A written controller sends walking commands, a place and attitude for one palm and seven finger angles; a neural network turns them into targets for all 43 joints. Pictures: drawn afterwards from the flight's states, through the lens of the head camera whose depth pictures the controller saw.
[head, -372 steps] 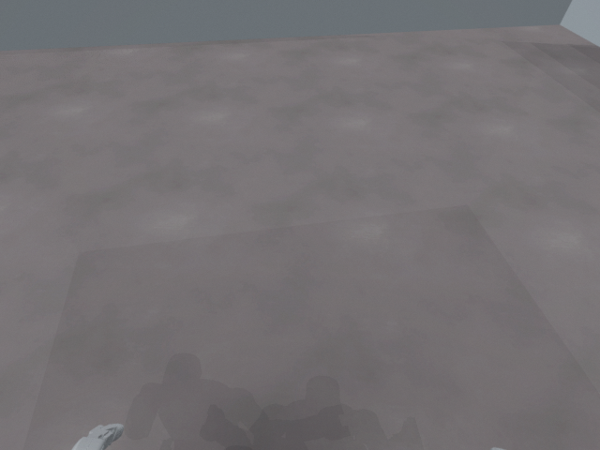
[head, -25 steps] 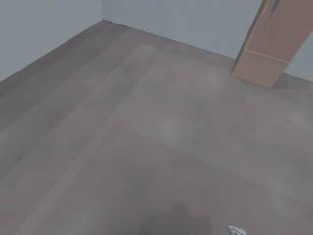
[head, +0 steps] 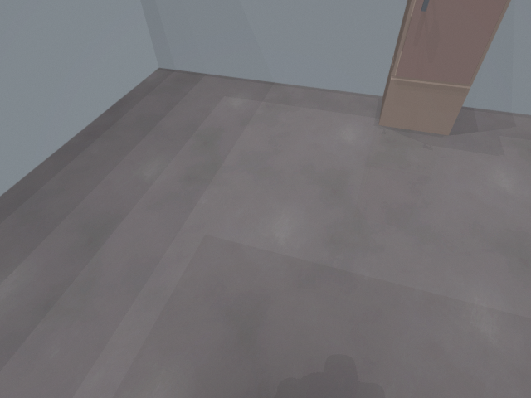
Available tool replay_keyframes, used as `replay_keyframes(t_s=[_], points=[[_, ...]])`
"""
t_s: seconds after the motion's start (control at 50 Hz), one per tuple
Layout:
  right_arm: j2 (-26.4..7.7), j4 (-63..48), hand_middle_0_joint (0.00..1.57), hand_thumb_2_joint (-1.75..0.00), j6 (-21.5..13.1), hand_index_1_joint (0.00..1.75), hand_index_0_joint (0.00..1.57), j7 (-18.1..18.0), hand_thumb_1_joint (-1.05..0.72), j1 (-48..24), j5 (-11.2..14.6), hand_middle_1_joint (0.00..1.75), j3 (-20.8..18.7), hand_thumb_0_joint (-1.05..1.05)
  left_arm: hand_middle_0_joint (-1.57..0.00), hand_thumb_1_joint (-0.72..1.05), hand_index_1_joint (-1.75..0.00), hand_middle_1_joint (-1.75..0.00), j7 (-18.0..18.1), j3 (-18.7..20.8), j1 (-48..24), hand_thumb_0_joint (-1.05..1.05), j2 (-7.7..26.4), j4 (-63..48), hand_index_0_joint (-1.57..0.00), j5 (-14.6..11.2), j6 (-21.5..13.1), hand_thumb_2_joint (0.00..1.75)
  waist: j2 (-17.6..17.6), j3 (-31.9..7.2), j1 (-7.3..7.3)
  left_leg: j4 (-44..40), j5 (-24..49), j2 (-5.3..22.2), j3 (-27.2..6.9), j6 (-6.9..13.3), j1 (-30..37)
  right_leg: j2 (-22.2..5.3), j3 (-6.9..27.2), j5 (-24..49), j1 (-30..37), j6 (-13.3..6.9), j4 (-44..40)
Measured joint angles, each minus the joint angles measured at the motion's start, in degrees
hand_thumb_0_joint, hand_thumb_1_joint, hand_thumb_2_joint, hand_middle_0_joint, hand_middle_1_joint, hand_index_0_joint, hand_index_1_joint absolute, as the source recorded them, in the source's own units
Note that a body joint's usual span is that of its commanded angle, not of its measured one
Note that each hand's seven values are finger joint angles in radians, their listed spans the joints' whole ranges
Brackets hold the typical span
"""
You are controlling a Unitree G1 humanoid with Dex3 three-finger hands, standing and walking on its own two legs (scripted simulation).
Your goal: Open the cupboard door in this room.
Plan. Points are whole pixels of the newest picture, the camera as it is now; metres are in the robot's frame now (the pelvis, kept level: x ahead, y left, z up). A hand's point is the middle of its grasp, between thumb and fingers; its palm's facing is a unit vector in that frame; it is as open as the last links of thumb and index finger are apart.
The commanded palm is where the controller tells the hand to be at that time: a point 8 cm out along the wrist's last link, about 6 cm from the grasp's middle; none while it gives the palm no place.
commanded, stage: stand and wait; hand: left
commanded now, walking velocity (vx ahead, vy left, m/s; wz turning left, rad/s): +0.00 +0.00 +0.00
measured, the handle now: out of the picture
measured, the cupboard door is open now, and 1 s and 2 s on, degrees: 0 0 0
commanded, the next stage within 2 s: turn or walk to find it in 1.28 s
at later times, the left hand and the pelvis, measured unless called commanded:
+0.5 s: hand out of the picture -0.05 +0.10 -0.18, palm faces +0.06 -0.99 -0.12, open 7.4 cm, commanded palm none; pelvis -0.01 -0.03 +0.00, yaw +0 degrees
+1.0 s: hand out of the picture -0.02 +0.13 -0.17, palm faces +0.05 -0.98 -0.18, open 7.4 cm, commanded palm none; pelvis -0.01 -0.03 +0.00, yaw +0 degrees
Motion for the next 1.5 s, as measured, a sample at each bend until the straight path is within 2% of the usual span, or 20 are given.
replay_keyframes(t_s=[0.18,0.32,0.46,0.94,1.32,1.5], points=[[2.4,1.77,0.2,-0.9,-0.55,0.3,0.2,-0.15,-0.91,0.78,0.08,0.3,1.08,0.0,-0.2,0.92,-0.29,-0.3,0.06,-0.73,2.93,0.0,-1.56,2.04,-0.19,-0.47,-0.25,0.9,-1.15,0.27,0.76,-1.18,0.97,1.59,-0.42,-0.97,1.12,1.7,-0.33,0.98,1.19,-1.4,-1.53],[2.63,1.56,0.2,-0.9,-0.67,0.3,0.2,-0.49,-0.91,-0.24,0.12,0.3,0.95,0.0,-0.2,0.91,-0.29,-0.3,-0.02,-1.1,4.87,0.0,-3.68,2.82,-0.19,-0.38,-0.62,0.89,-1.68,0.68,1.42,-0.76,1.15,2.41,-0.94,-1.66,0.49,2.56,-0.82,1.49,1.07,-2.16,-2.04],[2.49,1.1,0.2,-0.9,-0.93,0.3,0.2,-0.79,-0.91,-1.24,0.15,0.3,0.82,0.0,-0.2,0.91,-0.29,-0.3,0.03,-1.12,6.22,0.0,-4.36,3.42,-0.2,-0.29,-0.92,0.89,-1.92,0.62,1.85,-0.36,1.04,2.92,-1.28,-2.1,0.24,3.1,-1.11,1.66,1.18,-2.61,-2.35],[1.81,0.81,0.2,-0.9,-1.31,0.3,0.2,-0.63,-0.91,-1.93,0.13,0.3,1.09,0.0,-0.2,0.91,-0.29,-0.3,0.08,-0.44,4.35,0.0,-1.92,2.01,-0.19,-0.18,-1.53,0.9,-1.33,1.22,1.75,-0.46,0.85,3.12,-1.43,-2.29,0.56,3.33,-1.21,1.69,1.73,-2.81,-2.92],[-1.74,0.0,0.2,-0.9,-1.5,0.3,0.2,-0.27,-0.91,-4.54,0.09,0.3,0.7,0.0,-0.2,0.91,-0.29,-0.3,-0.61,0.09,1.52,0.0,1.44,1.28,-0.2,-0.02,-1.57,0.89,-1.84,2.28,1.79,-1.14,1.26,3.02,-1.54,-2.02,1.13,3.3,-1.3,2.46,2.66,-2.58,-4.28],[-2.2,-2.11,0.2,-0.9,0.15,0.3,0.2,0.21,-0.91,-5.36,-0.26,0.3,0.43,0.0,-0.2,0.91,-0.29,-0.3,-0.21,0.79,-0.38,0.0,2.16,-0.94,-0.19,-0.04,-0.09,0.9,-1.39,2.65,1.65,3.93,-0.39,2.18,-3.84,-1.82,-3.02,2.48,-3.78,0.44,0.13,-2.28,-0.58]])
